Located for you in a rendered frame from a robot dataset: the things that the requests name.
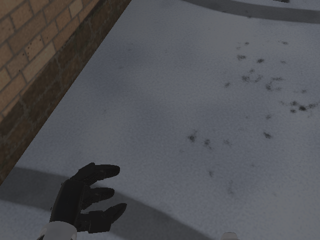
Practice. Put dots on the robot left hand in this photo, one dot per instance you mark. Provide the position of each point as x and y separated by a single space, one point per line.
76 194

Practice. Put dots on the robot left forearm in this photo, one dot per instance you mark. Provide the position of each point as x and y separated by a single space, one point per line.
58 230

